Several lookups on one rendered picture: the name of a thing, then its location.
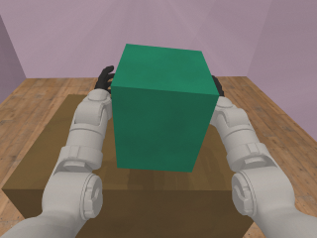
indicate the robot right upper arm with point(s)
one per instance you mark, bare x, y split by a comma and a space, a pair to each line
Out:
265, 195

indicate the robot left upper arm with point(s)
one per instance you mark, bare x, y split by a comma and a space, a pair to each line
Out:
69, 201

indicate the right robot hand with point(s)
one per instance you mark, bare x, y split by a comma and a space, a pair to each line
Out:
218, 86

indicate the pedestal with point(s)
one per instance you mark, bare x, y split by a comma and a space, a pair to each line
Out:
136, 203

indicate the robot left forearm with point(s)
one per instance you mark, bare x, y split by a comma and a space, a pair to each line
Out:
82, 152

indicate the left robot hand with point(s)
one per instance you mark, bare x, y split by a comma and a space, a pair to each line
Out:
103, 78

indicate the robot right forearm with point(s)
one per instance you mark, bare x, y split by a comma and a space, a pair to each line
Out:
243, 147

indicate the carton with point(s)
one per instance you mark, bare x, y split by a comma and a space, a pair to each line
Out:
163, 100

